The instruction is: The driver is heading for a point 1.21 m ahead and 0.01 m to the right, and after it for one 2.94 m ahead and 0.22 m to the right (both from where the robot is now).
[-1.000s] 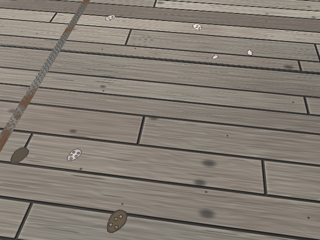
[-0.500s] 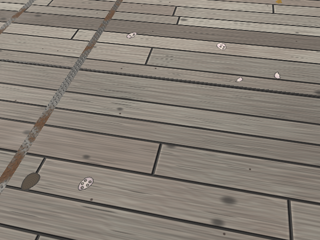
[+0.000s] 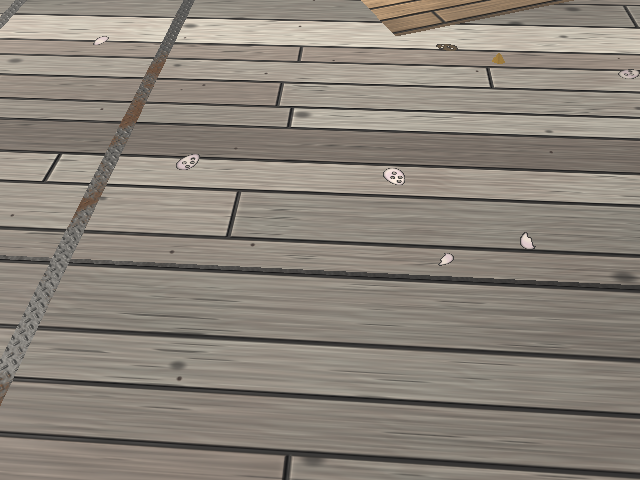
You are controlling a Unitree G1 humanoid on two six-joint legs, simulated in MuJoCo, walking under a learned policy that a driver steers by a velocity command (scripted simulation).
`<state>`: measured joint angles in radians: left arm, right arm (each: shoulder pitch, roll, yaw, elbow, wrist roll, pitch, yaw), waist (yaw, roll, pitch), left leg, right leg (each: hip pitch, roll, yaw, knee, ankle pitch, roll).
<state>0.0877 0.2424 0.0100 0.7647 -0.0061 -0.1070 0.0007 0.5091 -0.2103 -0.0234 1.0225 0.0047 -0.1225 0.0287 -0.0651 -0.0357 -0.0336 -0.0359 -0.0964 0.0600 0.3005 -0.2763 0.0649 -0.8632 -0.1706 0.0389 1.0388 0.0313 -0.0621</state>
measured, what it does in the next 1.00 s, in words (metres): walks ahead: right foot, then left foot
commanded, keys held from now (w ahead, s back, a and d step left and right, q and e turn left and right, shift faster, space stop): w+shift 1.00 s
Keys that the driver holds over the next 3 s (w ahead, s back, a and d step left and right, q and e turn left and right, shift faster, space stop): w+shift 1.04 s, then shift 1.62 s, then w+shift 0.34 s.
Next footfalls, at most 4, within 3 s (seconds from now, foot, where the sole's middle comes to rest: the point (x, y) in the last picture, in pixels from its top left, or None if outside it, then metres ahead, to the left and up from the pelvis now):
0.20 right None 0.44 -0.14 -0.78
0.72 left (276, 338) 0.91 0.09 -0.78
1.20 right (338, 203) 1.39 -0.10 -0.78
1.60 left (257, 206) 1.40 0.14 -0.78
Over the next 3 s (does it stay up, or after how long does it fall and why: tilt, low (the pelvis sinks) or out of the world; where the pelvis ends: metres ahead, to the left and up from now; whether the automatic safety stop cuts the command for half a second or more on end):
stays up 1.41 0.04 -0.01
